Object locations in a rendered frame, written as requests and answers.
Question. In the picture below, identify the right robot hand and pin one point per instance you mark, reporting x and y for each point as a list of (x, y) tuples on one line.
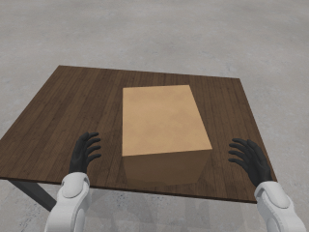
[(254, 161)]

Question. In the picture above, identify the robot right forearm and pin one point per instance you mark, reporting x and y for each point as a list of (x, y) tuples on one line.
[(277, 208)]

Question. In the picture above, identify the carton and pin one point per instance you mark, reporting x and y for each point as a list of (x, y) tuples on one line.
[(165, 142)]

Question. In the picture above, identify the robot left forearm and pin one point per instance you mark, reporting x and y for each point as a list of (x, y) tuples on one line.
[(73, 201)]

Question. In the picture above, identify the left robot hand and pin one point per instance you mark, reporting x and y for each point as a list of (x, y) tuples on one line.
[(79, 160)]

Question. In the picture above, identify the table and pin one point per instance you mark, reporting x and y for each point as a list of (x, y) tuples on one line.
[(38, 146)]

